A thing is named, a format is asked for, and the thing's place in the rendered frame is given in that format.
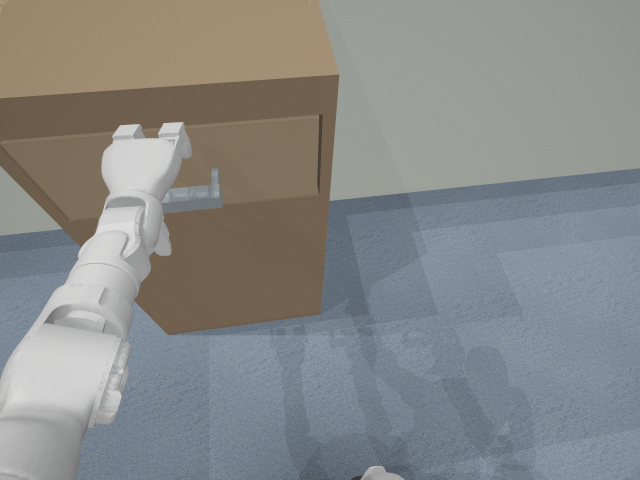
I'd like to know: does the cabinet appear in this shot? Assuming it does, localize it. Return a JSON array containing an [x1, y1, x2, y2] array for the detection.
[[0, 0, 339, 335]]

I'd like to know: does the handle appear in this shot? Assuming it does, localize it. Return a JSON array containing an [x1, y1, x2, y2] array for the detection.
[[161, 168, 223, 214]]

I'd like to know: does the drawer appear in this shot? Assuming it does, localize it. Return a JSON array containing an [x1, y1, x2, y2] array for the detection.
[[0, 115, 319, 220]]

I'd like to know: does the robot left upper arm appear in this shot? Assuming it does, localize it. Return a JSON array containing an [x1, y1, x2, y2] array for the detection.
[[0, 323, 131, 480]]

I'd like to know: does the left robot hand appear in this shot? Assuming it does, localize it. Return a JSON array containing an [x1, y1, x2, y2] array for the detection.
[[101, 122, 192, 256]]

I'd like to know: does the left robot forearm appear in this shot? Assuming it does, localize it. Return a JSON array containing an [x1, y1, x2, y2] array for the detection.
[[0, 190, 163, 413]]

